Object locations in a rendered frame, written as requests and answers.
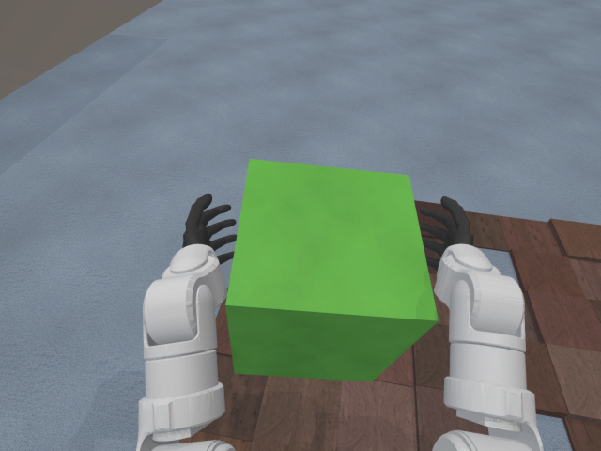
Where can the robot right forearm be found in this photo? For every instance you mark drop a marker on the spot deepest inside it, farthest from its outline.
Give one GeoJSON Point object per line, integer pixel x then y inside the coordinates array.
{"type": "Point", "coordinates": [487, 383]}

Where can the robot left hand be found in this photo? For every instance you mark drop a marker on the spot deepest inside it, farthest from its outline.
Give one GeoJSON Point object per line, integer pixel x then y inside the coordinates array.
{"type": "Point", "coordinates": [197, 232]}

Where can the carton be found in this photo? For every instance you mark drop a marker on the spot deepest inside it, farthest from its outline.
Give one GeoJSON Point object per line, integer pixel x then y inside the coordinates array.
{"type": "Point", "coordinates": [329, 278]}

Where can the robot right hand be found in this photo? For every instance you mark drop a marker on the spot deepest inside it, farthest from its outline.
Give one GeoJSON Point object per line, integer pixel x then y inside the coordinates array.
{"type": "Point", "coordinates": [458, 229]}

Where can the robot right upper arm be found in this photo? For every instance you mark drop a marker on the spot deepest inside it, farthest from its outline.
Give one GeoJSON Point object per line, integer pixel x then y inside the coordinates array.
{"type": "Point", "coordinates": [459, 440]}

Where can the robot left forearm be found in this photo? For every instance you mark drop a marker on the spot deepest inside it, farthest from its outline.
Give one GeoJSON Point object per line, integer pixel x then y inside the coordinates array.
{"type": "Point", "coordinates": [183, 394]}

